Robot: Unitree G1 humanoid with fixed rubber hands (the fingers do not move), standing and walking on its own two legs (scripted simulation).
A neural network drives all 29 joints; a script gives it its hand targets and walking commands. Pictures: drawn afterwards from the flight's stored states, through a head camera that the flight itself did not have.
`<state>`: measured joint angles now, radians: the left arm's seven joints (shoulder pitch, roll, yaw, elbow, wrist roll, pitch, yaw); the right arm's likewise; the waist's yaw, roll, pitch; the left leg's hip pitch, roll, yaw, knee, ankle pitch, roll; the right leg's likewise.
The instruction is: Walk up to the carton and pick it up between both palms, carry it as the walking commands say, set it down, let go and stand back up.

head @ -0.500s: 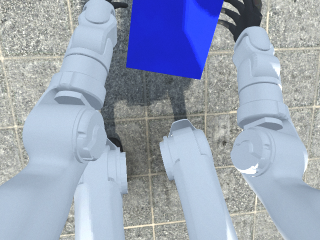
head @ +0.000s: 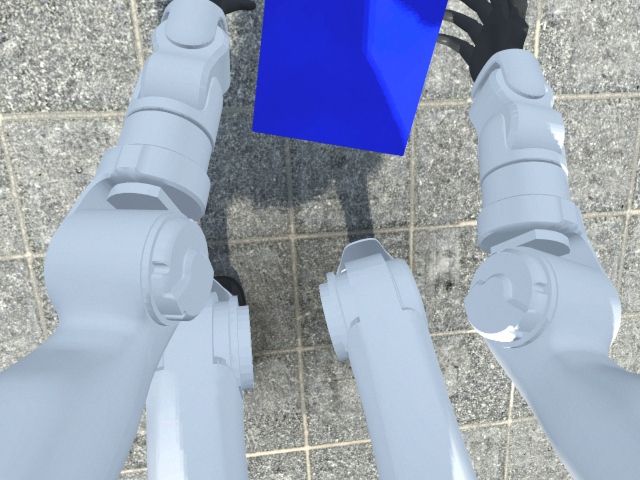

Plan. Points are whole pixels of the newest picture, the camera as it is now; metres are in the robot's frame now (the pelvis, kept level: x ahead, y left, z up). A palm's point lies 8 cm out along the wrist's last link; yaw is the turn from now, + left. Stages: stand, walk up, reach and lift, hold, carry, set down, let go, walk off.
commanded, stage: set down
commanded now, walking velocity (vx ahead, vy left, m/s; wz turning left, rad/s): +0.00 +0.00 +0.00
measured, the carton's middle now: (340, 37) +0.54 -0.11 -0.28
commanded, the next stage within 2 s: none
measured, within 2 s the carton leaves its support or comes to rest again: rests again in 1.04 s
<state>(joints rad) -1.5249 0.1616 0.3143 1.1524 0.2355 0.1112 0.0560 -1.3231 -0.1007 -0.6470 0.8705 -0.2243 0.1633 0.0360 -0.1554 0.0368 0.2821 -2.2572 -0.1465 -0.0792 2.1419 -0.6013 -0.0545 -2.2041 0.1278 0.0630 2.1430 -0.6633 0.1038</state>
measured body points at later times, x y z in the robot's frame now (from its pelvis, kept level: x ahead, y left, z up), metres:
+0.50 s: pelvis +0.00 +0.00 +0.00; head +0.38 -0.01 +0.25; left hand +0.57 +0.03 -0.19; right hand +0.50 -0.24 -0.18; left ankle +0.10 +0.12 -0.36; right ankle +0.09 -0.14 -0.36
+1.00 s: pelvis +0.00 +0.00 +0.00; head +0.37 -0.01 +0.24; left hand +0.56 +0.04 -0.21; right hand +0.49 -0.24 -0.20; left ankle +0.10 +0.12 -0.36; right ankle +0.09 -0.13 -0.36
